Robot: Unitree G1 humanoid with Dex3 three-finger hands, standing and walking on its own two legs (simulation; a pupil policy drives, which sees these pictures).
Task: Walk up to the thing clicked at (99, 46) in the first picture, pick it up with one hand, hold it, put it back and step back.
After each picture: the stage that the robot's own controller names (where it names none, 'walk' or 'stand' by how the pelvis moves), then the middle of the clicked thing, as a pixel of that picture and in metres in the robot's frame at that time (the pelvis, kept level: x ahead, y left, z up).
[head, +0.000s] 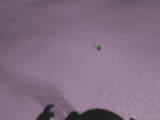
stand; (99, 47) +1.51 -0.14 -0.72
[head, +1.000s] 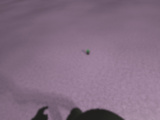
walk; (87, 52) +1.37 +0.21 -0.70
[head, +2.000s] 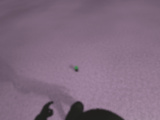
walk; (76, 69) +0.83 +0.33 -0.71
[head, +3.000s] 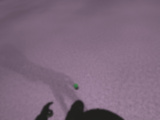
walk; (76, 86) +0.49 +0.28 -0.72
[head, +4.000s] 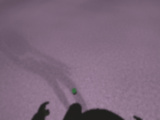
stand; (74, 91) +0.37 +0.22 -0.70
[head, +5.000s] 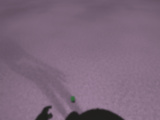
stand; (73, 99) +0.34 +0.21 -0.72
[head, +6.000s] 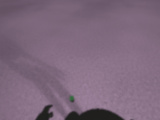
stand; (72, 99) +0.32 +0.22 -0.73
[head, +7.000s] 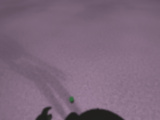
stand; (71, 99) +0.32 +0.23 -0.73
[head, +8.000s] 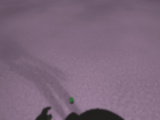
stand; (71, 100) +0.32 +0.23 -0.73
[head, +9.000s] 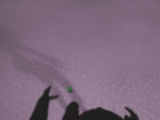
go down; (70, 89) +0.34 +0.23 -0.69
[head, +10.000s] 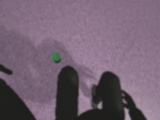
go down; (56, 58) +0.39 +0.28 -0.28
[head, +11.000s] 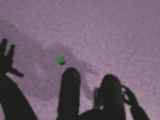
close in; (61, 60) +0.39 +0.28 -0.30
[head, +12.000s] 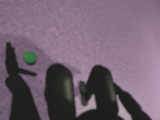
close in; (30, 59) +0.36 +0.31 -0.21
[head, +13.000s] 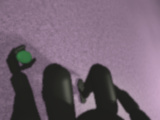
close; (25, 58) +0.36 +0.32 -0.22
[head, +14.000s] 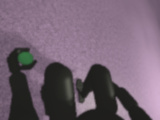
lift; (26, 59) +0.34 +0.31 -0.22
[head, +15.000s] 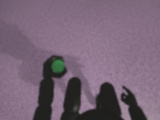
lift; (60, 68) +0.32 +0.22 -0.01
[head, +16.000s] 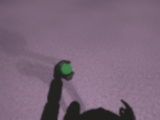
hold; (67, 72) +0.32 +0.18 +0.00
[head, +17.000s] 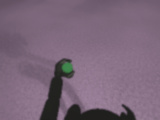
hold; (68, 71) +0.34 +0.18 +0.02
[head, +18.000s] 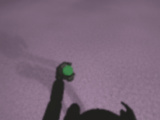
crouch; (69, 74) +0.33 +0.17 -0.01
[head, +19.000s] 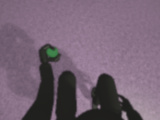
crouch; (54, 55) +0.42 +0.26 -0.10
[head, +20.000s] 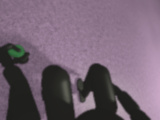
lower; (20, 55) +0.38 +0.33 -0.22
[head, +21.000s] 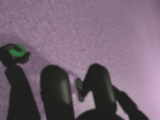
lower; (20, 54) +0.38 +0.33 -0.22
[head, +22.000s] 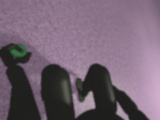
lower; (21, 54) +0.37 +0.33 -0.22
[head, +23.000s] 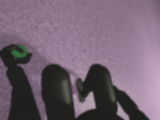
lower; (22, 55) +0.37 +0.33 -0.22
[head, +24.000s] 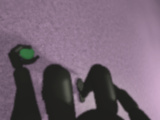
open; (27, 56) +0.37 +0.31 -0.22
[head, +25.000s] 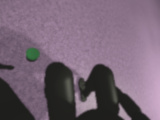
stand; (32, 55) +0.36 +0.30 -0.22
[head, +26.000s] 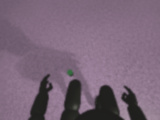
walk; (70, 73) +0.39 +0.23 -0.49
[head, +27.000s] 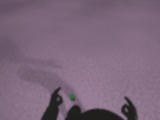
stand; (72, 97) +0.34 +0.20 -0.66
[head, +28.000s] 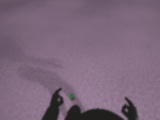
stand; (72, 97) +0.33 +0.21 -0.67
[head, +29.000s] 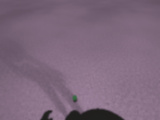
stand; (74, 98) +0.37 +0.20 -0.72
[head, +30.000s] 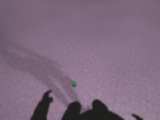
walk; (74, 84) +0.40 +0.16 -0.71
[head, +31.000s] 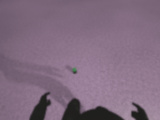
walk; (74, 70) +0.62 +0.25 -0.69
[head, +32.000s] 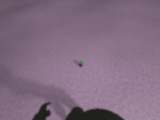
stand; (80, 63) +0.93 +0.25 -0.70
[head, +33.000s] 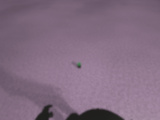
stand; (79, 65) +0.94 +0.24 -0.73
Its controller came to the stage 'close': yes
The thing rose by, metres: 0.72
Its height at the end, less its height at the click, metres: +0.00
